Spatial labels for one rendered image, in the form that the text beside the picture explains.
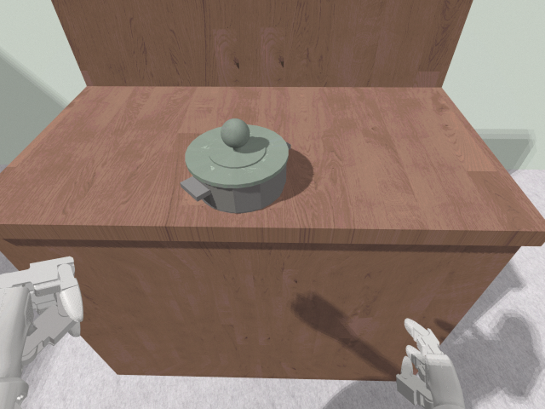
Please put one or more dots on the left robot forearm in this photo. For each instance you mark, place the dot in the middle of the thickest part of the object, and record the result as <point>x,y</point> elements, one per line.
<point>13,390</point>

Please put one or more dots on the pot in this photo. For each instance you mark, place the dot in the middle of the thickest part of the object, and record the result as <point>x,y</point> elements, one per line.
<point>237,200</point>

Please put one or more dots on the right robot hand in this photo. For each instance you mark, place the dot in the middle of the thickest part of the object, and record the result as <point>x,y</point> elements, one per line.
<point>438,383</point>

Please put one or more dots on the left robot hand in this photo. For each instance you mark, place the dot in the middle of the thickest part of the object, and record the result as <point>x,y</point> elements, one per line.
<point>51,289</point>

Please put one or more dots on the knob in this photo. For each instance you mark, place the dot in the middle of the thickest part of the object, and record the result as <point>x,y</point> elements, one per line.
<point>235,133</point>

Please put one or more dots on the table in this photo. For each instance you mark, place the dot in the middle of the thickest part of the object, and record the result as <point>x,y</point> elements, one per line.
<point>393,207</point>

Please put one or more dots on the lid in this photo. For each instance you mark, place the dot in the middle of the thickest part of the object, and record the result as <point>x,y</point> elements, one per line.
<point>213,162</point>

